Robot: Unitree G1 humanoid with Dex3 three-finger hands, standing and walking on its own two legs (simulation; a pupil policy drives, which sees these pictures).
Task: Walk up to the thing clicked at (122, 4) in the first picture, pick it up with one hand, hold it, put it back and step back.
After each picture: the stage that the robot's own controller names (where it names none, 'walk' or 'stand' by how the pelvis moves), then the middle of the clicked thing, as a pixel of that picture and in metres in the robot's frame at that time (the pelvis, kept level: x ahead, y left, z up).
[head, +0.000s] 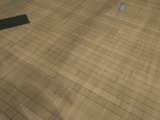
stand; (121, 6) +2.16 -0.62 -0.72
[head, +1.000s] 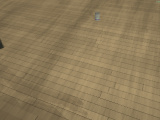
walk; (97, 16) +2.09 -0.11 -0.70
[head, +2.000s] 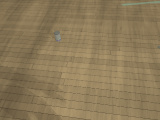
walk; (57, 36) +1.44 +0.34 -0.72
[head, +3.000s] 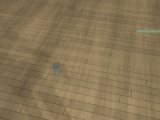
walk; (56, 68) +0.94 +0.30 -0.72
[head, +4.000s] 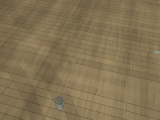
walk; (59, 103) +0.56 +0.19 -0.69
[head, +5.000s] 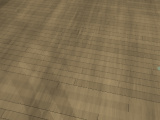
stand; out of the picture +0.35 +0.19 -0.70
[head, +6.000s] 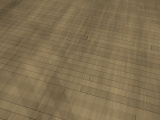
stand; out of the picture +0.32 +0.15 -0.72
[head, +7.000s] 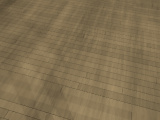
stand; out of the picture +0.33 +0.16 -0.73
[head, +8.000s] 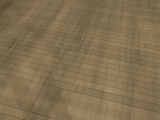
stand; out of the picture +0.31 +0.18 -0.73
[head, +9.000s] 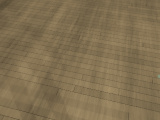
stand; out of the picture +0.30 +0.19 -0.73
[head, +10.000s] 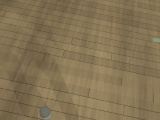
go down; (45, 113) +0.33 +0.19 -0.61
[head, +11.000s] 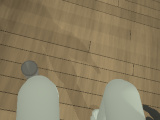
go down; (30, 70) +0.38 +0.22 -0.30
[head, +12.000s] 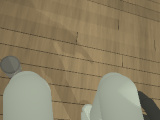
close in; (11, 67) +0.37 +0.24 -0.26
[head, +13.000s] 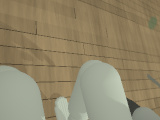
close; out of the picture +0.36 +0.25 -0.21
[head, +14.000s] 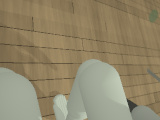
close; out of the picture +0.36 +0.26 -0.21
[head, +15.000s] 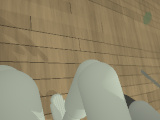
lift; out of the picture +0.33 +0.26 -0.22
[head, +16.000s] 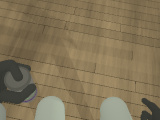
lift; (22, 86) +0.31 +0.20 -0.02
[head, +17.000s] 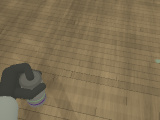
hold; (33, 89) +0.32 +0.17 +0.01
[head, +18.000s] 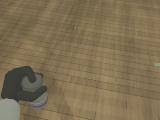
hold; (36, 91) +0.32 +0.17 +0.00
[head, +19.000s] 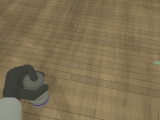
hold; (37, 90) +0.32 +0.16 +0.00
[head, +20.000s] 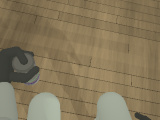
crouch; (27, 70) +0.38 +0.19 -0.10
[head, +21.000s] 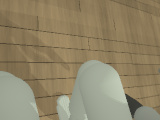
lower; out of the picture +0.36 +0.28 -0.22
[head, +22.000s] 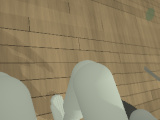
lower; out of the picture +0.37 +0.28 -0.22
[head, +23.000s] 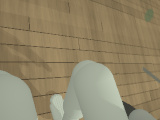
lower; out of the picture +0.37 +0.28 -0.22
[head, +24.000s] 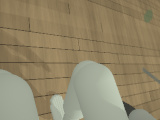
lower; out of the picture +0.36 +0.28 -0.22
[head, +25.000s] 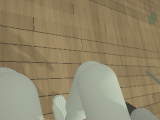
draw back; out of the picture +0.35 +0.27 -0.22
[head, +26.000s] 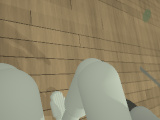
withdraw; out of the picture +0.34 +0.26 -0.22
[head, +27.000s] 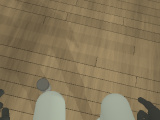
walk; (44, 86) +0.37 +0.20 -0.44
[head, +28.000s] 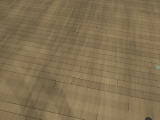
stand; out of the picture +0.31 +0.18 -0.66
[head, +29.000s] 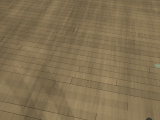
stand; out of the picture +0.31 +0.19 -0.67
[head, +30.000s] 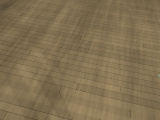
stand; out of the picture +0.33 +0.17 -0.71
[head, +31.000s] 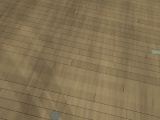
walk; (55, 117) +0.37 +0.13 -0.70
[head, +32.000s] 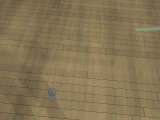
walk; (52, 94) +0.54 +0.21 -0.69
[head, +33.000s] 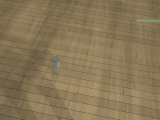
walk; (56, 62) +0.87 +0.22 -0.69
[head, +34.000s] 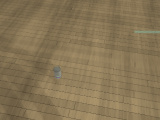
stand; (57, 72) +0.91 +0.23 -0.71
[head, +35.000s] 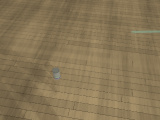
stand; (56, 73) +0.92 +0.24 -0.73
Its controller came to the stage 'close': yes
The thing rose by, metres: 0.69
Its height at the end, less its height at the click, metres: +0.00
